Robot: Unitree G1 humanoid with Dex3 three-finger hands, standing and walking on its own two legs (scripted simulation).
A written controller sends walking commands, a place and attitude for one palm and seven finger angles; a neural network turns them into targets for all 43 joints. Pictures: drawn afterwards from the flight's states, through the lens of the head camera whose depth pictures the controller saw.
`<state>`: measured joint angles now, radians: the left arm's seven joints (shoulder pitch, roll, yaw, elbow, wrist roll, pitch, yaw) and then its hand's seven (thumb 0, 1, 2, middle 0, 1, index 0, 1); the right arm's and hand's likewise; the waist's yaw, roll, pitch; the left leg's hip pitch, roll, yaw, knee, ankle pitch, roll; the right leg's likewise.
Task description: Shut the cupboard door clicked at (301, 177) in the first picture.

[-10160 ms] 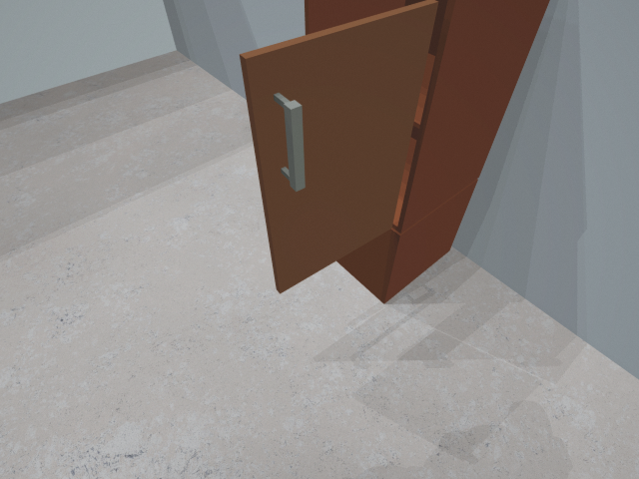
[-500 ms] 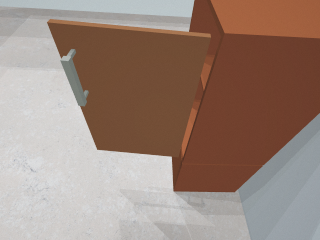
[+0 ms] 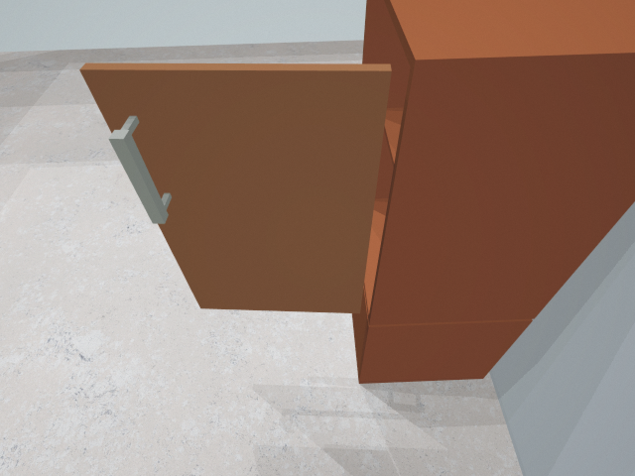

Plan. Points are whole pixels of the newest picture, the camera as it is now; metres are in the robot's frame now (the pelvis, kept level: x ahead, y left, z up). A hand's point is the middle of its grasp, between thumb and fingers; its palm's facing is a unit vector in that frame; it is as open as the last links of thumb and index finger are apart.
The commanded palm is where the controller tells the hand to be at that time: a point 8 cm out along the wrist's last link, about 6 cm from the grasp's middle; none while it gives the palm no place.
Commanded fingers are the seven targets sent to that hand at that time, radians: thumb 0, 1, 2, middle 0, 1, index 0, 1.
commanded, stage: look again from close up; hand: left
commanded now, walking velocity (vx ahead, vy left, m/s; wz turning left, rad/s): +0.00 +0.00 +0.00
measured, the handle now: (146, 172) +0.49 +0.28 +0.11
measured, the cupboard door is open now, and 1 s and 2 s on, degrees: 86 86 86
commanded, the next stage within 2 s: shuffle to correct the standing spot in 0.28 s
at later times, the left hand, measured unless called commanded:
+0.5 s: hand out of the picture +0.00 +0.13 -0.17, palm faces -0.01 -0.98 -0.19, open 7.4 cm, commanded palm none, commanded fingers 0.00 0.90 0.90 -0.20 -0.30 -0.20 -0.30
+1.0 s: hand out of the picture +0.07 +0.20 -0.16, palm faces +0.05 -0.95 -0.31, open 7.4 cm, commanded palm none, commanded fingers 0.00 0.90 0.90 -0.20 -0.30 -0.20 -0.30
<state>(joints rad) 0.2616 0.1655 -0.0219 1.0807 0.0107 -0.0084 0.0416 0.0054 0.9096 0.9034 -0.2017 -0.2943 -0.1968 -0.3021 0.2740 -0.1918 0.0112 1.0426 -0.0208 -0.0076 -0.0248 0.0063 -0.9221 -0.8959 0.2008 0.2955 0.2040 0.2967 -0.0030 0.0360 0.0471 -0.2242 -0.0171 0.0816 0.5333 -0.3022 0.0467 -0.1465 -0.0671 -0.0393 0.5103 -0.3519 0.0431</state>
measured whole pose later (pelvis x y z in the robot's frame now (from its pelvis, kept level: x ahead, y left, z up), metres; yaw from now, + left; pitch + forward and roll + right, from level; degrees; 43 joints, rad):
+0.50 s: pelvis +0.00 -0.04 +0.00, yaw -1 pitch +0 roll +1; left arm 0.28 0.16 -0.03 1.09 0.01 -0.01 0.03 0.01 0.91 0.90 -0.20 -0.29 -0.20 -0.30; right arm 0.25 -0.17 0.02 1.10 -0.02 0.00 -0.02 0.00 -0.91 -0.90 0.20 0.30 0.20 0.30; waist 0.01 -0.01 0.04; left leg -0.19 0.03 0.08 0.46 -0.26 -0.01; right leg -0.14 -0.02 -0.04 0.48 -0.34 -0.01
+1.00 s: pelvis +0.03 +0.00 -0.01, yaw +0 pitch +0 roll +2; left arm 0.24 0.19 0.02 0.98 0.03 -0.01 0.05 0.01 0.91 0.90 -0.20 -0.29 -0.20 -0.30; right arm 0.23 -0.20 -0.02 1.01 -0.02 0.05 -0.01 0.00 -0.91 -0.90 0.20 0.30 0.20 0.30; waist 0.03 0.03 0.08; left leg -0.31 -0.05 0.08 0.83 -0.50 0.01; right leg -0.25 -0.08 -0.12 0.65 -0.40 -0.02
